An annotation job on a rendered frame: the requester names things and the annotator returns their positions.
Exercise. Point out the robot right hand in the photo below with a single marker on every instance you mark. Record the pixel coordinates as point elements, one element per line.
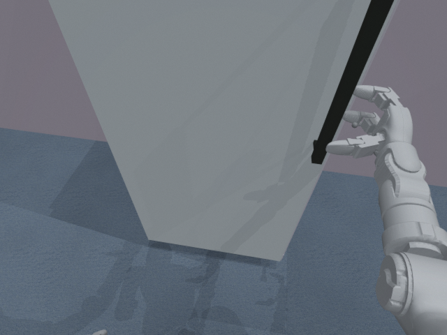
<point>394,126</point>

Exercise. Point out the right robot upper arm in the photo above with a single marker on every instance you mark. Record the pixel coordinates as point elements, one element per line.
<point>414,289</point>

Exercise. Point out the fridge door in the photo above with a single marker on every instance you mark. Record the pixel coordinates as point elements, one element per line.
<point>211,108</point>

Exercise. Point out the handle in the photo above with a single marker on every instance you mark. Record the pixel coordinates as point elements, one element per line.
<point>374,19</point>

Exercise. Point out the right robot forearm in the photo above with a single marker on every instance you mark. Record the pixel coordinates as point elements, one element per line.
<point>407,211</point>

